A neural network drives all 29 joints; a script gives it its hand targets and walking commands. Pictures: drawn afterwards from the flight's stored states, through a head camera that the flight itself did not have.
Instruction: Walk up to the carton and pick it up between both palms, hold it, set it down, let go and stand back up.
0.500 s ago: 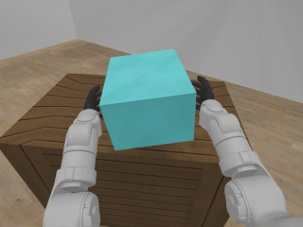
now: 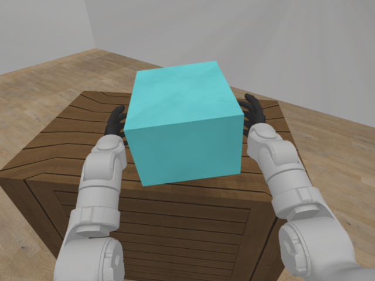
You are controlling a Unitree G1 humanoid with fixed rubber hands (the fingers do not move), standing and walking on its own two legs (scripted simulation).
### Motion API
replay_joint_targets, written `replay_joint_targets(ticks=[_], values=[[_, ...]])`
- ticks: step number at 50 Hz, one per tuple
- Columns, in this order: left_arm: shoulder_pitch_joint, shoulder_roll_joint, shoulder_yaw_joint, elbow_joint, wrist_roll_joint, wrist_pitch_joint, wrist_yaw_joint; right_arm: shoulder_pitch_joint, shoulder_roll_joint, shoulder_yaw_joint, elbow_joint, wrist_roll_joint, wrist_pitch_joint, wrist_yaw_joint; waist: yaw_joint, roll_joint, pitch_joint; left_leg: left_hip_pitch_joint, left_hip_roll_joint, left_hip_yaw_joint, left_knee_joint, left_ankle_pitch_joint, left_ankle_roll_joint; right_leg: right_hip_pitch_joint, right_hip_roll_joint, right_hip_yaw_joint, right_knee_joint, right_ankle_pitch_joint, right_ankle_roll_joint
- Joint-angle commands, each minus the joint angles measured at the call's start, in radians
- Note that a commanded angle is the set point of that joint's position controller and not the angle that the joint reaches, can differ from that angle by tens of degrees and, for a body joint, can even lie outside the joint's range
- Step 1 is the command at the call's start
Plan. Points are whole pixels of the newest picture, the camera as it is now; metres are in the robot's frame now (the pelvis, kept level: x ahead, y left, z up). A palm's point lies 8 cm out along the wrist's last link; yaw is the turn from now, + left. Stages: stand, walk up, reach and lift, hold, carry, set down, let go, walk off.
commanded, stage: hold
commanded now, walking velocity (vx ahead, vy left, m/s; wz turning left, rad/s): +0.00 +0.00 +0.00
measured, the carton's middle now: (183, 116) +0.46 +0.02 +0.18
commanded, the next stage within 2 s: none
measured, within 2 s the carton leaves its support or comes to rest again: neither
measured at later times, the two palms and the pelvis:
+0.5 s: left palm (114, 139) +0.37 +0.16 +0.18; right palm (256, 128) +0.38 -0.14 +0.20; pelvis +0.00 +0.00 +0.00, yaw +0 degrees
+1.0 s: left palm (115, 139) +0.37 +0.16 +0.18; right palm (257, 128) +0.38 -0.14 +0.20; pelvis +0.00 +0.00 +0.00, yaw +0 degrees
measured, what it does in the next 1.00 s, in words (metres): stands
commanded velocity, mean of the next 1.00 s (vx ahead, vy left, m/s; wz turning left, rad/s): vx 0.00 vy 0.00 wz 0.00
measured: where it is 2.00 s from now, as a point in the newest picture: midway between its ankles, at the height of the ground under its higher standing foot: outside the picture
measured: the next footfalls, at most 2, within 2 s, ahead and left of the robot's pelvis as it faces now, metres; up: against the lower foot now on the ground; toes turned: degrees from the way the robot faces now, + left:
none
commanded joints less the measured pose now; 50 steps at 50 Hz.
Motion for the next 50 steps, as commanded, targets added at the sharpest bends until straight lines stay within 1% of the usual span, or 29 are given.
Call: replay_joint_targets(ticks=[1, 2, 4, 5, 6, 8, 9, 10, 12, 15, 17, 19, 20, 23, 26, 27, 28, 29, 30, 32, 35, 38, 40, 42, 43, 44, 45, 46, 50], values=[[-0.822, -0.774, -0.45, -0.396, -0.077, -0.056, -0.144, -0.822, 0.728, 0.373, -0.41, 0.129, -0.058, 0.16, -0.059, 0.087, -0.363, 0.066, -0.072, -0.094, -0.156, 0.052, -0.011, 0.501, -0.003, 0.028, -0.028, 0.066, 0.054], [-0.822, -0.778, -0.46, -0.406, -0.079, -0.057, -0.142, -0.799, 0.723, 0.363, -0.392, 0.128, -0.055, 0.161, -0.069, 0.101, -0.355, 0.071, -0.07, -0.097, -0.157, 0.051, -0.017, 0.492, -0.002, 0.032, -0.028, 0.065, 0.051], [-0.828, -0.768, -0.44, -0.387, -0.074, -0.055, -0.145, -0.802, 0.724, 0.36, -0.391, 0.122, -0.053, 0.161, -0.065, 0.088, -0.354, 0.071, -0.072, -0.094, -0.161, 0.041, -0.009, 0.499, -0.005, 0.031, -0.033, 0.065, 0.054], [-0.838, -0.776, -0.453, -0.412, -0.085, -0.059, -0.145, -0.808, 0.73, 0.362, -0.406, 0.126, -0.053, 0.159, -0.071, 0.086, -0.372, 0.078, -0.071, -0.093, -0.16, 0.046, -0.013, 0.498, -0.003, 0.031, -0.03, 0.066, 0.055], [-0.808, -0.762, -0.43, -0.365, -0.066, -0.054, -0.148, -0.787, 0.715, 0.353, -0.365, 0.115, -0.05, 0.161, -0.065, 0.081, -0.329, 0.069, -0.073, -0.087, -0.168, 0.026, -0.008, 0.479, -0.006, 0.032, -0.043, 0.037, 0.055], [-0.821, -0.771, -0.442, -0.398, -0.071, -0.055, -0.152, -0.791, 0.721, 0.353, -0.379, 0.121, -0.056, 0.16, -0.068, 0.089, -0.354, 0.071, -0.07, -0.091, -0.162, 0.04, -0.01, 0.501, -0.002, 0.028, -0.026, 0.061, 0.057], [-0.811, -0.766, -0.434, -0.386, -0.071, -0.05, -0.154, -0.8, 0.721, 0.361, -0.395, 0.122, -0.055, 0.16, -0.059, 0.078, -0.354, 0.074, -0.074, -0.087, -0.164, 0.037, -0.005, 0.508, -0.006, 0.03, -0.033, 0.054, 0.058], [-0.855, -0.765, -0.45, -0.433, -0.082, -0.06, -0.148, -0.804, 0.738, 0.368, -0.404, 0.131, -0.055, 0.16, -0.06, 0.088, -0.385, 0.082, -0.075, -0.091, -0.157, 0.055, -0.011, 0.502, -0.005, 0.026, -0.026, 0.065, 0.061], [-0.856, -0.778, -0.455, -0.405, -0.083, -0.059, -0.145, -0.811, 0.725, 0.351, -0.385, 0.119, -0.055, 0.164, -0.069, 0.106, -0.356, 0.065, -0.069, -0.095, -0.166, 0.028, -0.015, 0.488, -0.005, 0.028, -0.029, 0.046, 0.056], [-0.832, -0.766, -0.441, -0.385, -0.071, -0.055, -0.148, -0.809, 0.719, 0.353, -0.387, 0.115, -0.055, 0.162, -0.062, 0.089, -0.361, 0.079, -0.074, -0.09, -0.163, 0.033, -0.008, 0.489, -0.008, 0.027, -0.037, 0.042, 0.058], [-0.844, -0.773, -0.45, -0.401, -0.081, -0.059, -0.15, -0.82, 0.724, 0.354, -0.397, 0.117, -0.058, 0.163, -0.07, 0.088, -0.369, 0.078, -0.072, -0.089, -0.163, 0.037, -0.012, 0.494, -0.004, 0.027, -0.031, 0.054, 0.057], [-0.825, -0.764, -0.437, -0.373, -0.068, -0.055, -0.15, -0.802, 0.714, 0.341, -0.366, 0.113, -0.055, 0.162, -0.07, 0.091, -0.338, 0.063, -0.075, -0.089, -0.167, 0.022, -0.009, 0.487, -0.011, 0.033, -0.039, 0.035, 0.059], [-0.81, -0.751, -0.424, -0.372, -0.061, -0.056, -0.153, -0.788, 0.722, 0.351, -0.377, 0.11, -0.053, 0.161, -0.065, 0.06, -0.343, 0.071, -0.078, -0.088, -0.163, 0.032, 0.002, 0.497, -0.009, 0.029, -0.039, 0.045, 0.059], [-0.843, -0.768, -0.448, -0.392, -0.078, -0.062, -0.152, -0.812, 0.73, 0.354, -0.393, 0.113, -0.058, 0.163, -0.072, 0.089, -0.358, 0.065, -0.076, -0.088, -0.166, 0.019, -0.004, 0.491, -0.011, 0.032, -0.034, 0.036, 0.058], [-0.853, -0.756, -0.436, -0.392, -0.074, -0.063, -0.153, -0.815, 0.727, 0.344, -0.38, 0.108, -0.055, 0.164, -0.069, 0.074, -0.361, 0.07, -0.079, -0.087, -0.166, 0.02, -0.004, 0.49, -0.011, 0.027, -0.037, 0.023, 0.063], [-0.858, -0.758, -0.435, -0.37, -0.07, -0.064, -0.152, -0.821, 0.716, 0.329, -0.363, 0.097, -0.058, 0.166, -0.074, 0.084, -0.351, 0.06, -0.077, -0.087, -0.171, -0.001, -0.006, 0.477, -0.011, 0.023, -0.036, 0.009, 0.061], [-0.842, -0.762, -0.437, -0.38, -0.072, -0.063, -0.15, -0.815, 0.727, 0.345, -0.381, 0.108, -0.06, 0.167, -0.062, 0.082, -0.36, 0.061, -0.075, -0.089, -0.168, 0.019, -0.004, 0.495, -0.012, 0.025, -0.031, 0.038, 0.062], [-0.839, -0.759, -0.439, -0.398, -0.068, -0.061, -0.147, -0.791, 0.714, 0.344, -0.369, 0.111, -0.056, 0.167, -0.069, 0.097, -0.358, 0.062, -0.069, -0.094, -0.17, 0.025, -0.008, 0.497, -0.009, 0.027, -0.026, 0.046, 0.061], [-0.82, -0.761, -0.43, -0.368, -0.063, -0.058, -0.149, -0.805, 0.709, 0.344, -0.371, 0.11, -0.057, 0.168, -0.066, 0.085, -0.34, 0.059, -0.07, -0.092, -0.171, 0.022, -0.008, 0.488, -0.011, 0.03, -0.031, 0.037, 0.061], [-0.83, -0.75, -0.427, -0.374, -0.064, -0.059, -0.156, -0.802, 0.715, 0.342, -0.365, 0.102, -0.053, 0.164, -0.068, 0.067, -0.342, 0.07, -0.078, -0.088, -0.169, 0.023, -0.003, 0.49, -0.014, 0.028, -0.038, 0.029, 0.063], [-0.822, -0.762, -0.435, -0.387, -0.064, -0.059, -0.154, -0.796, 0.726, 0.351, -0.381, 0.112, -0.056, 0.164, -0.069, 0.083, -0.35, 0.073, -0.075, -0.088, -0.166, 0.038, -0.006, 0.503, -0.012, 0.033, -0.031, 0.058, 0.061], [-0.851, -0.756, -0.44, -0.407, -0.082, -0.064, -0.152, -0.825, 0.73, 0.358, -0.422, 0.109, -0.058, 0.165, -0.063, 0.061, -0.399, 0.084, -0.077, -0.083, -0.161, 0.046, -0.001, 0.498, -0.012, 0.03, -0.03, 0.056, 0.064], [-0.862, -0.77, -0.458, -0.405, -0.084, -0.065, -0.148, -0.798, 0.719, 0.337, -0.377, 0.106, -0.056, 0.164, -0.078, 0.096, -0.363, 0.065, -0.072, -0.091, -0.164, 0.025, -0.012, 0.488, -0.012, 0.031, -0.029, 0.04, 0.059], [-0.845, -0.769, -0.447, -0.383, -0.079, -0.063, -0.149, -0.821, 0.72, 0.348, -0.396, 0.111, -0.061, 0.165, -0.069, 0.077, -0.37, 0.073, -0.071, -0.089, -0.165, 0.024, -0.003, 0.49, -0.009, 0.028, -0.032, 0.041, 0.058], [-0.88, -0.766, -0.452, -0.411, -0.082, -0.067, -0.146, -0.803, 0.718, 0.338, -0.376, 0.109, -0.057, 0.167, -0.073, 0.087, -0.373, 0.069, -0.071, -0.089, -0.17, 0.016, -0.011, 0.487, -0.006, 0.024, -0.027, 0.03, 0.059], [-0.86, -0.772, -0.457, -0.392, -0.083, -0.061, -0.146, -0.814, 0.716, 0.339, -0.383, 0.109, -0.058, 0.167, -0.074, 0.092, -0.359, 0.063, -0.067, -0.093, -0.168, 0.023, -0.011, 0.484, -0.009, 0.029, -0.028, 0.047, 0.059], [-0.847, -0.77, -0.45, -0.391, -0.079, -0.064, -0.145, -0.807, 0.72, 0.34, -0.385, 0.105, -0.058, 0.167, -0.076, 0.078, -0.365, 0.072, -0.069, -0.091, -0.168, 0.03, -0.01, 0.49, -0.009, 0.031, -0.027, 0.057, 0.06], [-0.824, -0.761, -0.441, -0.382, -0.074, -0.06, -0.149, -0.803, 0.725, 0.354, -0.399, 0.113, -0.059, 0.165, -0.065, 0.071, -0.371, 0.068, -0.075, -0.088, -0.162, 0.041, -0.005, 0.505, -0.011, 0.034, -0.029, 0.065, 0.062], [-0.851, -0.778, -0.454, -0.398, -0.073, -0.064, -0.146, -0.807, 0.723, 0.35, -0.387, 0.114, -0.06, 0.167, -0.068, 0.092, -0.376, 0.074, -0.073, -0.089, -0.167, 0.033, -0.015, 0.495, -0.007, 0.024, -0.026, 0.049, 0.063]])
